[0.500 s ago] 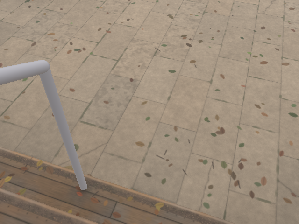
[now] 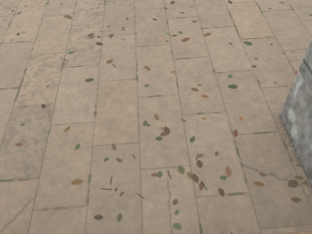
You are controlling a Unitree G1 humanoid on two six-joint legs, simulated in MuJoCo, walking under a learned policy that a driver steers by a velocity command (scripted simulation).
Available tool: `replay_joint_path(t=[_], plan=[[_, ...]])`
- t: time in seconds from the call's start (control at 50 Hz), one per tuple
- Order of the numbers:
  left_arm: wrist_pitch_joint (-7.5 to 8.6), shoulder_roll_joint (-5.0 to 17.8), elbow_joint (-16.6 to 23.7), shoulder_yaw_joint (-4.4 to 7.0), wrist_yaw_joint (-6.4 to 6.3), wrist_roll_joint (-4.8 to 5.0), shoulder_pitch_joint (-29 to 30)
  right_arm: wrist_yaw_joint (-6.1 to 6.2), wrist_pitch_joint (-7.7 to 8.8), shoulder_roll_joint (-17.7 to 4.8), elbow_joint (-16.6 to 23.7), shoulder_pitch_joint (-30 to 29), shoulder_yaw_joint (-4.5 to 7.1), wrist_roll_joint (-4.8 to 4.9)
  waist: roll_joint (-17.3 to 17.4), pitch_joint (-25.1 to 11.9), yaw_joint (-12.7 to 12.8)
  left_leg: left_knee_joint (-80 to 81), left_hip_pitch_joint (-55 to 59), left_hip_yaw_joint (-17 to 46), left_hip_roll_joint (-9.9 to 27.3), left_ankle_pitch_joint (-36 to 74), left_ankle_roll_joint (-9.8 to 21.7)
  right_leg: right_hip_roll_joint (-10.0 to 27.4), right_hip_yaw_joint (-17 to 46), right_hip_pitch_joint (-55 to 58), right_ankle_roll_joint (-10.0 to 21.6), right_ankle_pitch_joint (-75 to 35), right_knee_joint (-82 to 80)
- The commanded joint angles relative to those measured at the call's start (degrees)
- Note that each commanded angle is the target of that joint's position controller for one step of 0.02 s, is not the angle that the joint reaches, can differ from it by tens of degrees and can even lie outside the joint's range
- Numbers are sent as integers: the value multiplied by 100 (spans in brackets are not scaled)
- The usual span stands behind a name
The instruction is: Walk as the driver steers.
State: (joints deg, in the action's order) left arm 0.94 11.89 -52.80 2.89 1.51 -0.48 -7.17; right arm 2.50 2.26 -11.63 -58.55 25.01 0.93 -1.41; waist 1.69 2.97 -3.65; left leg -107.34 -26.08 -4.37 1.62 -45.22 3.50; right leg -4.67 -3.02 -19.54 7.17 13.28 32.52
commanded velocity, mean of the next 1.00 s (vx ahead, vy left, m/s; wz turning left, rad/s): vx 0.50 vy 0.00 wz -0.27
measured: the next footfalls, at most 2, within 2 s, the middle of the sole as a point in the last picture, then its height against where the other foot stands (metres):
left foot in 0.46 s outside the picture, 0.17 m lower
right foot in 1.04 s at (193, 208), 0.16 m lower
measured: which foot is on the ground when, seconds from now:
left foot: up 0.00-0.44, down 0.46-1.00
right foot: down 0.00-0.48, up 0.50-1.00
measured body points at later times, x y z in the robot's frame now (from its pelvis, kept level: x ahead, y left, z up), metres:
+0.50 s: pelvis +0.28 +0.03 -0.13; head +0.28 +0.04 +0.32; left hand +0.30 +0.30 -0.28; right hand +0.40 -0.23 -0.23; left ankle +0.35 +0.11 -0.88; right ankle +0.07 -0.05 -0.68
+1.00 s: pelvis +0.55 -0.03 -0.25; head +0.58 -0.04 +0.20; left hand +0.85 +0.09 -0.34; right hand +0.36 -0.20 -0.39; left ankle +0.35 +0.11 -0.89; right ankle +0.68 -0.16 -0.98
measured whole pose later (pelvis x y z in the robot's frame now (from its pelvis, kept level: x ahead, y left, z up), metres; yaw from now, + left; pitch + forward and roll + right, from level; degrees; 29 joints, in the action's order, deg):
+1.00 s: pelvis +0.55 -0.03 -0.25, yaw -13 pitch +1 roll +4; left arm 3.4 12.1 -49.9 1.5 2.4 -1.0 4.8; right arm 1.7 4.4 -9.3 -59.8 32.8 0.6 -3.4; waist -4.1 1.1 -10.5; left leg -51.4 -1.4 0.1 -8.8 -50.0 5.2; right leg 3.3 0.5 -25.4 2.9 -21.2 20.5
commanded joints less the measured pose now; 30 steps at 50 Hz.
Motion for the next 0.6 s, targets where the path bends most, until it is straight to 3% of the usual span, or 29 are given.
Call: replay_joint_path(t=[0.02, 0.04, 0.06, 0.08, 0.1, 0.12, 0.14, 0.16, 0.18, 0.2, 0.22, 0.24, 0.28, 0.3, 0.36, 0.38, 0.4, 0.42, 0.44, 0.46, 0.48, 0.5, 0.52, 0.54, 0.56, 0.58, 0.6], plan=[[-208, 987, -299, 219, -187, 47, -2131, -51, 131, -1042, 926, -942, 226, -82, 6, -665, 946, 456, -4393, 707, 405, 1102, -165, 2564, 3413, 3467, 1630, 417, -1060], [-74, 684, -216, 61, -218, -59, -1574, -100, 54, -994, 806, -701, 290, -106, 144, -100, 422, 2054, -3542, 892, 602, 2404, -276, 2253, 2999, 1997, 1391, -628, -795], [34, 631, -111, 26, -218, -112, -1364, -99, -52, -822, 581, -431, 282, -165, -31, 127, 225, 2459, -2729, 845, 597, 2533, -358, 1971, 2793, 879, 1343, -1652, -686], [159, 719, 8, 13, -240, 24, -1115, -129, -165, -615, 782, -851, 244, -191, 101, 310, 111, 3921, -1652, 664, 468, 3256, -572, 1413, 2116, -360, 1107, -1877, -1181], [190, 982, -75, 95, -254, 2, -1171, -165, -231, -345, 740, -725, 188, -310, -302, 55, 80, 4024, -965, 403, 292, 3473, -617, 1281, 2092, -684, 1131, -2427, -1152], [193, 1003, -82, 95, -278, 42, -1300, -187, -252, -250, 691, -549, 159, -288, -562, -140, 13, 4111, -794, 416, 306, 3737, -605, 1259, 2068, -566, 1133, -3096, -992], [187, 1011, -95, 126, -247, -3, -1434, -216, -255, -350, 499, -117, 208, -174, -730, -458, -36, 3842, -787, 460, 304, 4498, -513, 1245, 2088, -234, 1118, -3149, -820], [222, 750, -233, 86, -266, 25, -1712, -233, -219, -677, 689, -702, 348, -75, -574, -213, 171, 4442, -1755, 862, 467, 5319, -480, 1076, 2293, 403, 1054, -1818, -593], [221, 662, -223, 50, -289, 64, -1918, -243, -187, -789, 907, -1211, 389, -78, -443, -121, 332, 4804, -2162, 965, 474, 5458, -465, 1123, 2639, 683, 1094, -1310, -542], [220, 489, -181, 16, -328, 91, -1814, -282, -147, -760, 1113, -1677, 358, -130, -284, 40, 382, 5649, -1949, 903, 368, 6194, -495, 894, 2568, 252, 1017, -239, -394], [238, 484, -131, -4, -346, 62, -1828, -346, -110, -697, 1157, -1839, 358, -171, -270, 86, 444, 5954, -1586, 887, 272, 6702, -475, 792, 2628, -38, 965, 155, -260], [234, 505, -81, -22, -357, 9, -1762, -380, -83, -553, 1212, -1962, 311, -209, -279, -24, 502, 6171, -1120, 816, 133, 6986, -450, 647, 2599, -275, 906, 491, -86], [226, 666, 52, 13, -335, -36, -1711, -461, -68, -495, 1277, -2075, 297, -252, -267, -14, 540, 6349, -692, 799, -42, 7137, -398, 601, 2691, -497, 858, 712, 324], [201, 684, 80, 1, -322, -39, -1769, -473, -75, -445, 1321, -2133, 267, -247, -456, 22, 601, 6492, -648, 784, -92, 6879, -383, 566, 2735, -430, 838, 654, 486], [180, 656, 96, -16, -341, -192, -1962, -468, 22, -353, 1569, -2508, 175, -55, -784, 391, 984, 7662, -278, 781, -169, 6290, -406, 387, 2692, -241, 734, 497, 903], [159, 656, 63, -28, -408, -250, -1993, -429, 93, -371, 1604, -2451, 175, 38, -837, 463, 992, 8226, -129, 1026, 19, 6381, -335, 407, 2746, -36, 718, 329, 1226], [145, 618, -5, -40, -470, -261, -2048, -356, 137, -424, 1542, -2215, 201, 156, -845, 499, 990, 8749, 1, 1032, 144, 6548, -309, 426, 2679, 273, 679, 71, 1592], [114, 613, -99, -64, -534, -272, -2212, -305, 183, -492, 1428, -1988, 236, 207, -585, 541, 1047, 9243, 255, 1077, 266, 6575, -283, 395, 2728, 473, 676, -154, 2015], [94, 704, -125, -55, -500, -264, -1966, -271, 191, -505, 1182, -1129, 295, 110, -457, 145, 611, 8699, 1436, 519, -5, 6707, -203, 385, 2519, -36, 670, -828, 2947], [121, 751, -177, -47, -414, -197, -2060, -245, 192, -601, 798, -90, 335, 60, -56, -188, 179, 9070, 2342, 391, -31, 6557, -116, 136, 2013, -153, 549, -1122, 4147], [133, 649, -280, -4, -352, -127, -2411, -241, 169, -960, 493, 680, 439, 8, 711, -454, 56, 9221, 3469, 1150, 641, 7259, 152, -364, 1434, -1062, 391, 1171, 6357], [169, 369, -282, 7, -344, 128, -2976, -316, 144, -1006, 464, 1214, 395, -111, 1249, -1420, 266, 6414, 5717, 1644, 1594, 9254, 367, -582, 999, -3100, 132, 4048, 8350], [167, 411, -192, -84, -384, 107, -2942, -456, 131, -906, 499, 1313, 376, 23, 991, -1801, 182, 6365, 5796, 2027, 1857, 8713, 402, -163, 918, -4012, 147, 3553, 9016], [145, 546, -69, -69, -382, -28, -2406, -452, 125, -963, 530, 1345, 398, 108, 815, -1584, 12, 7057, 5180, 2591, 2091, 6875, 872, -111, 673, -4613, 56, 2953, 9253], [126, 837, 150, -9, -357, -202, -1398, -347, 138, -1054, 621, 897, 446, 107, 925, -966, -175, 8187, 4131, 3423, 2211, 3712, 1406, 160, 732, -4970, -50, 1972, 8265], [37, 892, 226, 24, -293, -300, -788, -317, 141, -627, 586, 572, 279, 97, 249, -25, 14, 8528, 2779, 3308, 1937, 3374, 1353, 304, 875, -4847, -116, 1607, 7813], [17, 614, 204, -2, -291, -307, -551, -288, 229, -423, 451, 515, 157, -14, 166, 464, 154, 8246, 1750, 3307, 1846, 4348, 1176, 396, 1279, -4519, -141, 1059, 7012]])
